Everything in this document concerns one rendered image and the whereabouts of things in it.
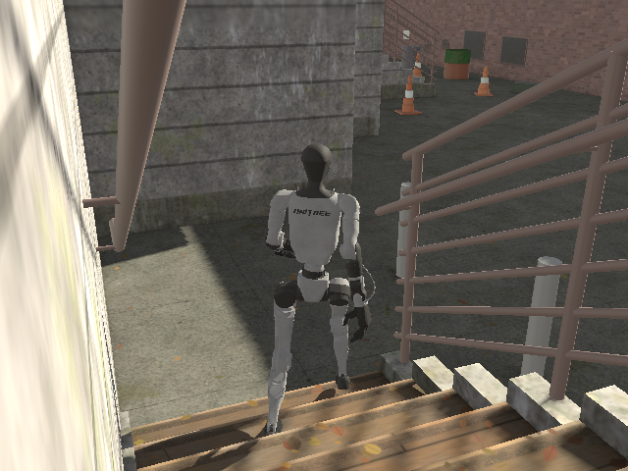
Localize stairs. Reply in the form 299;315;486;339
131;370;628;471

